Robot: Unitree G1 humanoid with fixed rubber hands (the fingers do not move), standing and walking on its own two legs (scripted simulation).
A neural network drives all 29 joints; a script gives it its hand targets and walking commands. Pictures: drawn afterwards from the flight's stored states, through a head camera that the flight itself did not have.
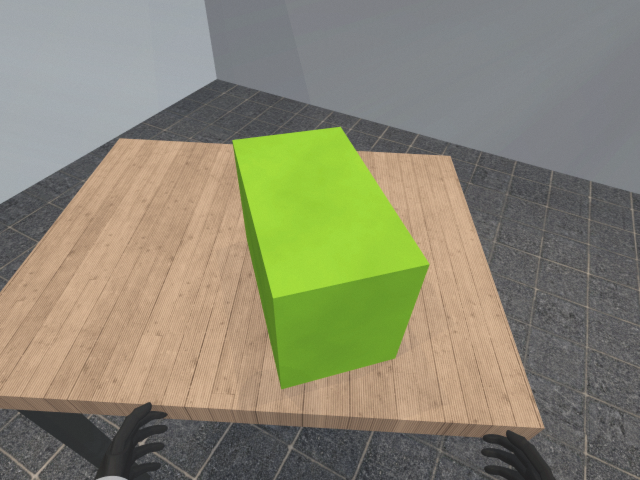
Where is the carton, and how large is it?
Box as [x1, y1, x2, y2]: [232, 127, 429, 388]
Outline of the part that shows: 340,127 232,140 246,236 281,388 394,358 429,264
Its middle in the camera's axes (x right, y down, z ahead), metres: -0.01 +0.01 +0.57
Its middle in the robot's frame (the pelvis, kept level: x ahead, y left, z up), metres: +0.44 +0.02 +0.06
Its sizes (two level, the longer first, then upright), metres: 0.298 0.171 0.212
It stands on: a table, 0.74 m high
